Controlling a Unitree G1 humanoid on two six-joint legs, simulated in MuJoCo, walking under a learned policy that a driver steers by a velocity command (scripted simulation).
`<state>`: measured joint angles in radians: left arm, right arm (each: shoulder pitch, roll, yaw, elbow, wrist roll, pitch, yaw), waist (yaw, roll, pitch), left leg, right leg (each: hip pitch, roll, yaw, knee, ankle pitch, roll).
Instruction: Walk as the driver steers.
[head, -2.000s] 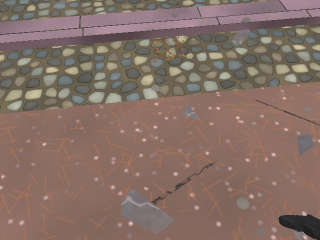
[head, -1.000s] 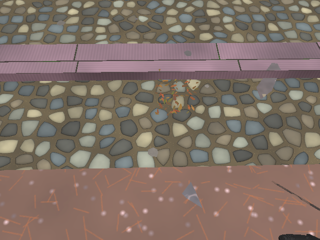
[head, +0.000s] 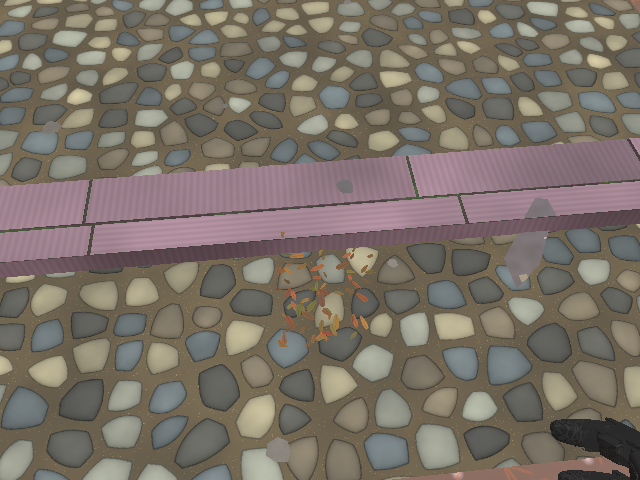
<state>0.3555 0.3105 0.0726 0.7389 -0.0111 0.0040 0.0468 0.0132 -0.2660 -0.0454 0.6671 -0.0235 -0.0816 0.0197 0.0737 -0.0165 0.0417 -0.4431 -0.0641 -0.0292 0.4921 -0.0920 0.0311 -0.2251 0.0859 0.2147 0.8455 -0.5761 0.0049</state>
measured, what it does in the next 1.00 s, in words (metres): steps on the spot, turning left: right foot, then left foot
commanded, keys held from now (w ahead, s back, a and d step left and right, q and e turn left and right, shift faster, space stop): no key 0.02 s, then q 0.72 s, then no key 0.04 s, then e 0.22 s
